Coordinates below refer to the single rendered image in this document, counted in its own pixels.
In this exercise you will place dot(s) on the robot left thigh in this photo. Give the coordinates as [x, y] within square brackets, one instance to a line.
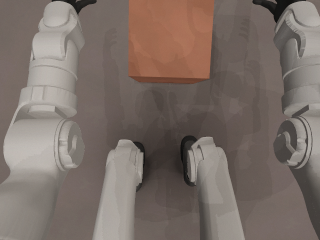
[116, 210]

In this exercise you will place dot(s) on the robot right forearm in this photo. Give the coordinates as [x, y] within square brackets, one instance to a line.
[297, 37]

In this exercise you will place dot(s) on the left robot upper arm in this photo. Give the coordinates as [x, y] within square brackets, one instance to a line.
[39, 154]

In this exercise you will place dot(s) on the right robot upper arm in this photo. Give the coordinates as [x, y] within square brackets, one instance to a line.
[297, 145]

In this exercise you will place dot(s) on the carton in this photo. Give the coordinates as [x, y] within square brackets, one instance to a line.
[170, 41]

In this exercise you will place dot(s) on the robot right hand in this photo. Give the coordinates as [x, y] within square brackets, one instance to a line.
[275, 9]

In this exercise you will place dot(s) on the robot left forearm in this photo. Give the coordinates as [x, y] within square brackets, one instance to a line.
[53, 67]

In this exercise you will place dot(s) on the left robot foot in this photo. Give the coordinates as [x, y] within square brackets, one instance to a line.
[142, 150]

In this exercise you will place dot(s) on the robot left hand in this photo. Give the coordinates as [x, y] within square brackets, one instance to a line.
[79, 4]

